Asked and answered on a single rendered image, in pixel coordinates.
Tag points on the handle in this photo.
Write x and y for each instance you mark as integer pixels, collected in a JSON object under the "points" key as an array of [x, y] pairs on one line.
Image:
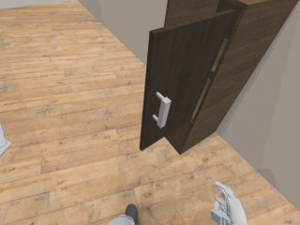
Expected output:
{"points": [[163, 110]]}

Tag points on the right robot hand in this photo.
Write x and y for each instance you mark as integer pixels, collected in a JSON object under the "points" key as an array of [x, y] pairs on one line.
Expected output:
{"points": [[229, 212]]}

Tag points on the cupboard door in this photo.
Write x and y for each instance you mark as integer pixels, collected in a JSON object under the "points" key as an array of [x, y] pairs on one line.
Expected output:
{"points": [[180, 58]]}

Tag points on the left robot shin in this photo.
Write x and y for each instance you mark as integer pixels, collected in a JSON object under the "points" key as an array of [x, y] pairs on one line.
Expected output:
{"points": [[125, 216]]}

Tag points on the left robot hand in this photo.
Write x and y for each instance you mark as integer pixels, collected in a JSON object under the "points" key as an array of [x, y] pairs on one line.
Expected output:
{"points": [[4, 144]]}

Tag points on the left robot foot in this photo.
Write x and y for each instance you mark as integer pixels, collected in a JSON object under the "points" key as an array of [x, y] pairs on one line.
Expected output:
{"points": [[132, 212]]}

